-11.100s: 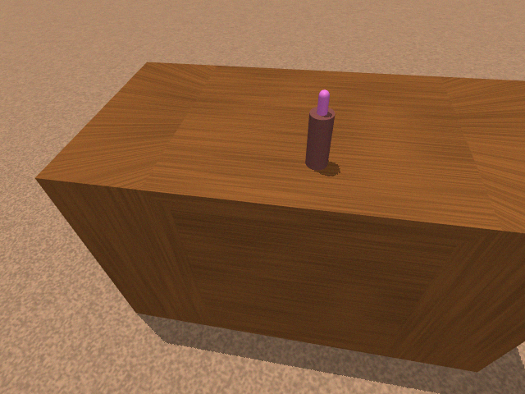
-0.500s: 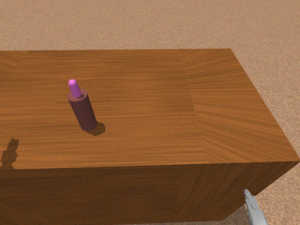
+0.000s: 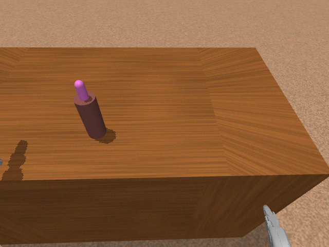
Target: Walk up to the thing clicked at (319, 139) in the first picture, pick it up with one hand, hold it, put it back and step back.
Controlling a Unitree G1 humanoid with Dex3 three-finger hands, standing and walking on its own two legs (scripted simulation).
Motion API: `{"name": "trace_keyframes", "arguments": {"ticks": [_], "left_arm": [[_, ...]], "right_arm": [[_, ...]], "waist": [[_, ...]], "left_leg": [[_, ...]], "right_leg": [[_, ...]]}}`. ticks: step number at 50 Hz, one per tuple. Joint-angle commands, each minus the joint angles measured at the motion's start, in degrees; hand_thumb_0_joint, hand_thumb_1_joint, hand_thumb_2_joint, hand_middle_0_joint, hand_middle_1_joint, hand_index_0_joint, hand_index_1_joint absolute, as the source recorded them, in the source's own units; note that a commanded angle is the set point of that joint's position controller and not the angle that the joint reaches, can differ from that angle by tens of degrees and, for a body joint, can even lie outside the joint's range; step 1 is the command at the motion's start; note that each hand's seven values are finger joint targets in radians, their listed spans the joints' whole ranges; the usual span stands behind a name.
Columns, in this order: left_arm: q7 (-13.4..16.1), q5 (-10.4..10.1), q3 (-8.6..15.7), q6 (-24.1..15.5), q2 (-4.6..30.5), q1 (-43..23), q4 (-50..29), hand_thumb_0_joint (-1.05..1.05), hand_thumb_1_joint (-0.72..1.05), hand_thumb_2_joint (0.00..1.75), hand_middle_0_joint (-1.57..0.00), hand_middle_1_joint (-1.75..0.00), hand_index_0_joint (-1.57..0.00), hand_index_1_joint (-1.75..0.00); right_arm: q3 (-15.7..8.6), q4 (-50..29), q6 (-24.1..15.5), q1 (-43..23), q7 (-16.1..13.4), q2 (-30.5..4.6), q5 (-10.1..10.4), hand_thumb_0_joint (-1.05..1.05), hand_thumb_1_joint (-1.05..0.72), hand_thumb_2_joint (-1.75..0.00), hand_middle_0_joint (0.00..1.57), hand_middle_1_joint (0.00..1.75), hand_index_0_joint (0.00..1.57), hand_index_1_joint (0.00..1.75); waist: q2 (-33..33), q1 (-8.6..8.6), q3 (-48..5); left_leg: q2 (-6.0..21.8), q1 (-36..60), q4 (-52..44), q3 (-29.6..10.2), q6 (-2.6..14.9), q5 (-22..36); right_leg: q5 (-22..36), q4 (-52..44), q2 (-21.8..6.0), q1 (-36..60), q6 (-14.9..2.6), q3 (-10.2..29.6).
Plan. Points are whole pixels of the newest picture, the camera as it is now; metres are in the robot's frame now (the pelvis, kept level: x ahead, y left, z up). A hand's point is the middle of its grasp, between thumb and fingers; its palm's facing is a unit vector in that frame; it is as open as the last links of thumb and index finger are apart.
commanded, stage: approach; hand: left
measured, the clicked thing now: (89, 109) +0.47 +0.20 +0.09
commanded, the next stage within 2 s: close in in 0.08 s
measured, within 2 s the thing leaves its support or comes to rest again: neither
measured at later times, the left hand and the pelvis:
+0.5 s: hand (79, 129) +0.43 +0.23 +0.06, palm faces +0.14 -0.99 +0.03, open 17.4 cm; pelvis -0.01 +0.00 -0.03, yaw -3 degrees
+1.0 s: hand (94, 128) +0.43 +0.19 +0.06, palm faces +0.12 -0.99 +0.02, open 17.5 cm; pelvis -0.02 -0.01 -0.03, yaw -2 degrees
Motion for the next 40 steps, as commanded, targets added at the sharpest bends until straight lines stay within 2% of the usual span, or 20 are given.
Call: {"name": "trace_keyframes", "arguments": {"ticks": [1,5,6,8,10,11,14,16,17,19,20,21,23,27,29,31,32,34,38,40], "left_arm": [[1.49,-1.82,-1.14,-6.47,11.82,-19.91,-12.15,0.00,-0.57,0.05,-0.04,-0.05,-0.04,-0.06],[4.33,-2.35,-1.04,-9.58,9.94,-20.28,-13.79,0.00,-0.56,0.05,-0.05,-0.06,-0.05,-0.06],[5.37,-2.06,-2.49,-9.92,7.35,-19.80,-12.95,0.00,-0.58,0.05,-0.05,-0.06,-0.05,-0.07],[7.71,-1.92,-1.09,-12.04,7.85,-21.39,-18.20,0.00,-0.60,0.05,-0.06,-0.07,-0.06,-0.07],[9.99,-1.54,-2.31,-13.09,4.59,-20.14,-17.94,0.00,-0.59,0.02,-0.05,-0.06,-0.06,-0.05],[11.59,-1.20,-0.92,-13.92,6.72,-21.64,-21.75,0.00,-0.56,0.03,-0.05,-0.06,-0.06,-0.05],[15.81,-0.12,0.71,-15.20,6.87,-21.42,-24.42,0.00,-0.58,0.03,-0.06,-0.08,-0.07,-0.07],[18.17,0.59,-3.01,-15.12,0.85,-21.48,-24.81,0.00,-0.55,0.04,-0.06,-0.07,-0.07,-0.06],[19.83,1.03,-0.06,-15.24,3.90,-20.57,-26.03,0.00,-0.53,0.03,-0.06,-0.06,-0.07,-0.05],[21.57,1.81,-3.88,-14.74,-1.07,-20.01,-26.00,0.00,-0.51,0.03,-0.06,-0.05,-0.07,-0.05],[22.53,1.78,-1.53,-14.67,1.43,-18.78,-27.50,0.00,-0.52,0.03,-0.06,-0.06,-0.07,-0.05],[23.18,2.03,-1.39,-14.26,1.47,-17.67,-25.94,0.00,-0.51,0.01,-0.06,-0.06,-0.08,-0.04],[23.19,1.77,-5.56,-13.82,-4.75,-18.64,-27.55,0.00,-0.49,0.01,-0.06,-0.05,-0.07,-0.03],[23.02,1.83,-7.18,-12.09,-6.00,-16.42,-24.08,0.00,-0.54,0.00,-0.07,-0.04,-0.08,-0.02],[22.50,1.27,-9.00,-11.99,-8.69,-19.48,-26.15,0.00,-0.52,0.00,-0.07,-0.03,-0.08,-0.02],[22.94,1.28,-8.00,-11.59,-7.37,-18.65,-25.79,0.00,-0.53,0.00,-0.06,-0.03,-0.08,-0.01],[22.90,1.50,-10.15,-11.37,-9.60,-19.55,-25.30,0.00,-0.51,0.00,-0.07,-0.02,-0.09,-0.01],[23.53,1.55,-8.64,-11.59,-7.56,-20.77,-27.33,0.00,-0.51,0.00,-0.07,-0.02,-0.09,0.00],[25.36,2.27,-11.22,-11.54,-10.13,-23.40,-29.91,0.00,-0.52,0.00,-0.07,-0.01,-0.08,0.00],[26.43,2.62,-9.72,-11.46,-8.81,-22.55,-28.27,0.00,-0.53,0.00,-0.07,-0.01,-0.09,0.00]], "right_arm": [[-3.94,-10.39,-2.95,-1.49,-0.12,-8.85,-0.46,0.00,0.57,-0.04,0.05,0.05,0.05,0.05],[-6.54,-12.64,-2.23,1.16,1.47,-11.38,-0.54,0.00,0.56,-0.04,0.05,0.05,0.05,0.05],[-5.77,-12.38,-1.83,1.47,2.10,-10.09,-0.62,0.00,0.56,-0.04,0.05,0.05,0.05,0.05],[-7.19,-18.15,-1.39,0.99,2.94,-11.44,-0.55,0.00,0.55,-0.05,0.05,0.05,0.05,0.05],[-5.92,-17.53,-0.26,3.15,4.26,-9.40,-0.68,0.00,0.57,-0.04,0.05,0.05,0.05,0.05],[-6.81,-20.22,0.05,2.05,4.49,-10.14,-0.70,0.00,0.57,-0.04,0.05,0.05,0.05,0.05],[-9.00,-23.41,1.36,1.91,5.69,-11.33,-1.05,0.00,0.55,-0.04,0.05,0.05,0.05,0.05],[-8.57,-24.59,2.44,3.22,6.29,-9.63,-1.01,0.00,0.55,-0.05,0.05,0.05,0.05,0.05],[-9.53,-27.07,2.65,1.42,6.42,-10.78,-0.91,0.00,0.55,-0.05,0.05,0.05,0.05,0.05],[-7.91,-26.11,4.09,4.75,6.91,-8.15,-0.78,0.00,0.54,-0.05,0.05,0.05,0.05,0.05],[-10.09,-29.12,4.30,2.38,6.66,-10.39,-0.45,0.00,0.54,-0.05,0.05,0.05,0.05,0.05],[-11.71,-27.90,4.63,3.89,6.45,-11.39,-0.42,0.00,0.54,-0.05,0.05,0.05,0.05,0.05],[-9.46,-30.39,4.94,3.20,6.89,-8.98,-0.17,0.00,0.54,-0.05,0.05,0.05,0.05,0.05],[-11.57,-29.78,5.78,6.71,6.57,-10.48,0.44,0.00,0.54,-0.05,0.05,0.05,0.05,0.05],[-9.00,-28.20,5.97,8.37,7.08,-7.55,0.39,0.00,0.55,-0.04,0.05,0.05,0.05,0.05],[-11.04,-30.39,6.00,7.78,7.09,-9.69,0.71,0.00,0.54,-0.05,0.05,0.05,0.05,0.05],[-10.16,-30.92,6.13,8.45,7.20,-8.98,0.60,0.00,0.55,-0.04,0.05,0.05,0.05,0.05],[-10.13,-27.77,6.63,10.16,7.31,-8.44,0.52,0.00,0.55,-0.04,0.05,0.05,0.05,0.05],[-9.83,-30.73,6.84,8.55,7.33,-8.20,0.51,0.00,0.54,-0.05,0.05,0.05,0.05,0.05],[-11.73,-32.40,6.83,6.99,7.02,-9.89,0.54,0.00,0.55,-0.04,0.05,0.05,0.05,0.05]], "waist": [[7.97,-2.81,-15.59],[8.87,-3.04,-17.61],[8.75,-3.10,-17.02],[9.06,-2.83,-23.14],[11.06,-1.71,-21.76],[10.92,-0.88,-23.26],[12.21,-0.17,-28.08],[11.49,-0.11,-26.57],[11.62,0.95,-27.42],[9.57,0.32,-26.25],[9.06,0.91,-26.93],[8.38,0.17,-26.36],[6.74,-0.46,-24.51],[1.75,-2.43,-20.50],[4.94,-2.25,-18.67],[3.74,-2.52,-19.10],[2.70,-3.10,-19.41],[4.96,-2.29,-19.35],[5.29,-2.28,-20.18],[3.18,-2.31,-21.31]], "left_leg": [[-0.47,12.59,-1.59,0.82,0.81,18.85],[0.32,12.29,1.27,0.10,0.21,21.77],[0.34,11.21,1.92,0.25,0.30,20.74],[0.74,12.85,3.62,0.04,-0.01,23.81],[1.06,10.84,4.89,-0.02,-0.54,25.04],[0.62,9.51,5.55,0.47,-0.42,24.12],[0.56,8.27,7.39,0.80,-0.62,24.73],[0.85,6.71,7.62,0.73,-0.93,24.74],[0.70,6.06,7.74,0.95,-1.01,24.60],[0.58,2.72,7.80,1.26,-0.58,22.71],[0.33,2.45,7.71,1.79,-0.45,21.71],[0.25,1.59,8.05,2.05,-0.25,21.16],[0.42,0.79,7.71,2.19,-0.09,19.71],[0.04,-1.45,7.58,2.96,0.94,14.72],[0.03,-0.60,7.41,2.95,0.67,14.39],[0.13,0.41,7.50,2.79,0.73,14.55],[0.00,0.17,7.54,2.82,0.91,13.58],[-0.16,0.14,7.74,2.99,0.81,14.31],[0.03,2.01,7.29,2.58,0.50,13.11],[0.00,0.98,7.27,2.58,0.67,12.41]], "right_leg": [[12.19,-1.16,1.38,-1.47,-2.03,-1.64],[12.50,1.70,1.72,-5.00,-2.23,-1.98],[11.93,2.19,1.55,-5.46,-2.33,-1.72],[13.54,4.05,1.64,-4.26,-2.41,-1.76],[12.87,5.58,1.66,-5.55,-2.72,-1.68],[13.11,6.07,1.52,-4.09,-2.72,-1.28],[14.90,8.50,1.29,-1.62,-2.74,-0.82],[14.66,9.50,1.54,-1.82,-2.90,-0.83],[14.78,9.89,1.53,-0.93,-2.88,-0.79],[15.48,10.18,1.57,0.61,-2.86,-0.32],[15.55,10.09,1.48,2.27,-2.64,-0.01],[16.42,10.14,1.41,2.70,-2.44,0.31],[15.45,10.17,1.56,1.75,-2.39,0.34],[14.66,8.95,1.52,0.49,-1.66,1.12],[12.69,9.22,1.53,-1.55,-1.91,0.66],[12.32,9.07,1.65,-2.18,-1.89,0.40],[12.20,8.99,1.54,-2.12,-1.76,0.50],[12.99,9.47,1.29,-2.05,-1.84,0.64],[10.55,9.62,1.43,-2.83,-2.08,0.26],[10.75,9.53,1.38,-1.30,-1.94,0.44]]}}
